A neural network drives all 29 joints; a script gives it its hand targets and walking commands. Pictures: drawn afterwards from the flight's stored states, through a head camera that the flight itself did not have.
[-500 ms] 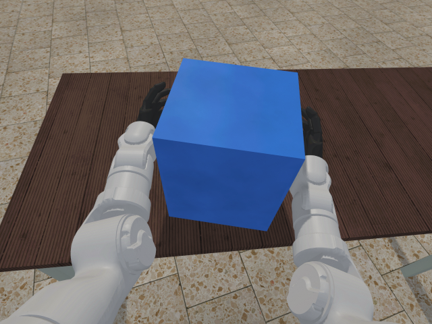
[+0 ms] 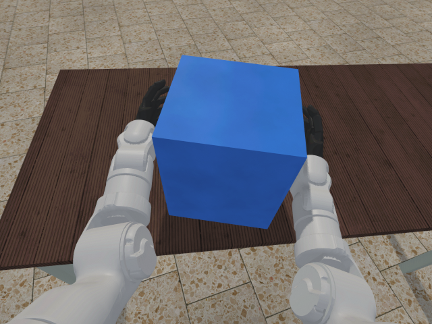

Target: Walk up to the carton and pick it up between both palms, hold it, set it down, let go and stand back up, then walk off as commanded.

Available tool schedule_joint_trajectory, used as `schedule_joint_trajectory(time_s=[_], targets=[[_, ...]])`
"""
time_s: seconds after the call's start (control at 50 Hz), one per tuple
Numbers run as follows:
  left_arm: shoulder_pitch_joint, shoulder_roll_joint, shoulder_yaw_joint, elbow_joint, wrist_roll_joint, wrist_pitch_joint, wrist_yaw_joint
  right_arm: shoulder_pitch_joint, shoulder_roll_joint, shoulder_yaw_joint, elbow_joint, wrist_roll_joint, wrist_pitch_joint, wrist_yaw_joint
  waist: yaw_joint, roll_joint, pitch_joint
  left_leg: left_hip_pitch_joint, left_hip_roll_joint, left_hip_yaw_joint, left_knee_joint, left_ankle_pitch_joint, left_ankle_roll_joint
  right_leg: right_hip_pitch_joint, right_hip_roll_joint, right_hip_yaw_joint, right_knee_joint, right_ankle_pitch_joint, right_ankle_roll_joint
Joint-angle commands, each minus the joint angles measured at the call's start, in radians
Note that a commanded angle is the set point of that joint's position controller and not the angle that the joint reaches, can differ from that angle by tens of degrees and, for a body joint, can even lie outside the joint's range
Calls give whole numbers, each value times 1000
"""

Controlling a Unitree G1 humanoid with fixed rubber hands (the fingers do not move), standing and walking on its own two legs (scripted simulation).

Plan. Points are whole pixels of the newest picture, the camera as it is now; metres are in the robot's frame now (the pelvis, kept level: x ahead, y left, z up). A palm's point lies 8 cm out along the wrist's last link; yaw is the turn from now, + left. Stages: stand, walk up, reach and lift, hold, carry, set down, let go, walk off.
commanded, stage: reach and lift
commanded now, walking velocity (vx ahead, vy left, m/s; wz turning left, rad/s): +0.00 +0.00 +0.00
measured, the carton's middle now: (227, 148) +0.41 -0.04 +0.07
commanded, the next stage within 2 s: none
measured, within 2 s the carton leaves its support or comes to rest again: leaves its support in 0.28 s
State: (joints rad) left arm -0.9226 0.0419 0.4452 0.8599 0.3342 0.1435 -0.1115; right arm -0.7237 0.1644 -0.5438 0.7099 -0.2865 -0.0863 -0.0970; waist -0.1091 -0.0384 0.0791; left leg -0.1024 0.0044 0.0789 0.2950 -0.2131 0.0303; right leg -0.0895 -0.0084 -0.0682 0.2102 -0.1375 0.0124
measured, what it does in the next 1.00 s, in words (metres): stands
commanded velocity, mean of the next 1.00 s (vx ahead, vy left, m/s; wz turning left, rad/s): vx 0.00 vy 0.00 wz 0.00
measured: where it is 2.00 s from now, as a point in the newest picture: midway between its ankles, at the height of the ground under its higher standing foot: outside the picture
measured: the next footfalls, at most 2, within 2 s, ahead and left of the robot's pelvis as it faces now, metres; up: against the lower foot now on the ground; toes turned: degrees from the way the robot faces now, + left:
none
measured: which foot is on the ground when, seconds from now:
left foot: down 0.00-1.00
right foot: down 0.00-1.00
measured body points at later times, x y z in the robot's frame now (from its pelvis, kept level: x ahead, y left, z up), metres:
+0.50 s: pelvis -0.02 +0.00 +0.00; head +0.01 +0.02 +0.45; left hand +0.43 +0.12 +0.12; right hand +0.38 -0.19 +0.11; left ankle -0.04 +0.09 -0.75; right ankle -0.02 -0.12 -0.75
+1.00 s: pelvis -0.03 -0.01 +0.00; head -0.03 +0.03 +0.45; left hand +0.42 +0.13 +0.16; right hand +0.38 -0.17 +0.15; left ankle -0.04 +0.09 -0.75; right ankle -0.02 -0.12 -0.75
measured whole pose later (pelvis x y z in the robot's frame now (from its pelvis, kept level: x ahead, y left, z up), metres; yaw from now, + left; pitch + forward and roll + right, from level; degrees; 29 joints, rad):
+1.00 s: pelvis -0.03 -0.01 +0.00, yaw +1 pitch -3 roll -1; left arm -0.93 0.07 0.34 0.84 0.29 0.24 -0.02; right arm -0.80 0.05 -0.40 0.88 -0.15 -0.09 -0.14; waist -0.08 -0.08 0.03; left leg -0.07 0.01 0.08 0.28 -0.17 0.03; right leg -0.06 -0.01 -0.10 0.22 -0.11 0.00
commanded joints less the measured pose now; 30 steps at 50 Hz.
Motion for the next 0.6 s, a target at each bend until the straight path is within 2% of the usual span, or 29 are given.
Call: schedule_joint_trajectory(time_s=[0.0, 0.04, 0.06, 0.08, 0.12, 0.14, 0.16, 0.18, 0.2, 0.22, 0.24, 0.26, 0.28, 0.3, 0.32, 0.34, 0.36, 0.38, 0.4, 0.42, 0.44, 0.48, 0.5, 0.52, 0.54, 0.56, 0.58], targets=[[-419, -439, -263, -18, -41, -50, -92, -548, 414, 355, -53, -28, -96, 93, -11, 57, -572, 114, 0, 11, 63, 548, -94, 283, 35, -48, 116, 600, 30], [-478, -457, -234, -28, -8, -71, -88, -572, 408, 355, -33, -42, -116, 99, 13, 86, -614, 70, -3, 22, 31, 459, -86, 292, 26, -32, 100, 577, 29], [-463, -448, -222, 6, -5, -82, -83, -606, 400, 362, -44, -52, -135, 102, 23, 41, -617, 44, -7, 16, 27, 453, -79, 322, 30, -29, 97, 601, 44], [-511, -474, -296, -78, -41, -106, -71, -619, 415, 388, -60, -33, -161, 104, -13, 97, -676, 124, 1, 2, 51, 546, -100, 260, 40, -49, 119, 615, 36], [-526, -495, -268, -10, -28, -124, -65, -654, 401, 348, -54, -66, -194, 101, 8, 74, -682, 111, 11, 18, 61, 565, -103, 250, 45, -45, 102, 561, 22], [-532, -462, -241, 21, -12, -129, -69, -661, 399, 354, -51, -64, -194, 99, 19, 59, -663, 80, 4, 29, 44, 501, -90, 284, 35, -41, 97, 560, 25], [-518, -467, -268, -38, -6, -135, -60, -645, 402, 385, -19, -37, -201, 97, 29, 77, -637, 100, 6, 21, 41, 539, -94, 272, 35, -36, 102, 591, 35], [-506, -455, -221, 6, 16, -141, -62, -598, 396, 361, 39, -74, -196, 94, 25, 57, -610, 31, -5, 37, 29, 453, -82, 321, 15, -21, 91, 601, 33], [-533, -500, -277, -58, -19, -168, -47, -641, 409, 375, -10, -69, -239, 93, 26, 82, -707, 49, 6, 36, 33, 541, -101, 335, 29, -36, 108, 633, 31], [-538, -520, -290, -68, -11, -173, -47, -633, 398, 359, 18, -80, -254, 92, -2, 116, -716, 78, 3, 21, 52, 548, -108, 300, 36, -36, 105, 622, 17], [-548, -518, -301, -60, -12, -173, -44, -630, 376, 355, 55, -72, -248, 93, 4, 113, -713, 126, 12, 19, 63, 589, -116, 253, 47, -46, 96, 558, 11], [-589, -519, -320, -76, -10, -185, -36, -657, 385, 357, 31, -76, -278, 90, 9, 141, -740, 126, 15, 23, 65, 591, -118, 257, 44, -46, 100, 558, 10], [-563, -516, -307, -44, -10, -175, -43, -651, 364, 341, 85, -67, -277, 85, -5, 114, -661, 111, 7, 18, 68, 578, -112, 236, 41, -54, 75, 545, 7], [-521, -544, -314, -20, -12, -156, -37, -632, 363, 381, 95, -65, -255, 92, 25, 78, -674, 97, 6, 24, 42, 509, -96, 254, 40, -39, 79, 522, 9], [-563, -528, -318, -41, -16, -157, -45, -641, 374, 371, 87, -61, -253, 85, 7, 52, -640, 59, 0, 28, 25, 474, -91, 278, 34, -46, 71, 552, 14], [-520, -499, -255, 39, 18, -138, -58, -596, 364, 359, 137, -73, -227, 79, -1, 14, -523, 18, -10, 35, -18, 355, -69, 289, 24, -47, 55, 503, 22], [-521, -511, -278, -59, -7, -145, -48, -628, 363, 390, 63, -63, -243, 86, 14, 43, -626, 51, -5, 38, -16, 404, -72, 322, 20, -43, 63, 540, 20], [-533, -537, -325, -58, -28, -154, -40, -674, 364, 390, 58, -44, -261, 86, 27, 54, -696, 62, 0, 39, -10, 405, -78, 302, 28, -42, 67, 501, 20], [-557, -533, -324, -58, -34, -140, -36, -704, 372, 392, 15, -33, -257, 87, 37, 59, -686, 49, 0, 36, -14, 394, -77, 311, 32, -42, 67, 497, 16], [-552, -531, -337, -38, -41, -134, -37, -700, 352, 391, 58, -40, -238, 82, 25, 66, -656, 52, 0, 35, -16, 390, -78, 283, 23, -37, 55, 466, 10], [-560, -540, -338, -26, -33, -126, -39, -696, 364, 404, 58, -25, -230, 89, 30, 75, -683, 56, 4, 38, -12, 407, -81, 289, 31, -38, 61, 449, -3], [-603, -523, -346, -48, -54, -144, -32, -743, 365, 399, 15, -39, -241, 89, 33, 50, -731, 57, -2, 40, -14, 383, -82, 297, 31, -53, 69, 459, 5], [-546, -553, -342, -9, -54, -129, -26, -731, 376, 416, 39, -19, -230, 93, 56, 60, -696, 31, 0, 49, -16, 368, -72, 313, 23, -30, 66, 432, 1], [-607, -560, -384, -72, -69, -133, -19, -749, 367, 404, 44, -16, -232, 93, 32, 79, -694, 50, 3, 37, -24, 366, -83, 284, 27, -44, 63, 382, 4], [-644, -516, -359, -52, -68, -136, -28, -765, 369, 395, 17, -21, -219, 87, 36, 53, -717, 65, 2, 44, -12, 352, -75, 274, 34, -44, 61, 377, 4], [-617, -502, -344, -15, -55, -128, -33, -743, 363, 398, 63, -9, -204, 92, 37, 53, -677, 19, 1, 53, -27, 279, -62, 276, 18, -29, 63, 366, -2], [-640, -531, -376, -49, -102, -136, -25, -802, 373, 418, -25, -5, -217, 88, 56, 12, -745, 13, -8, 55, -21, 283, -61, 302, 28, -32, 75, 396, 8]])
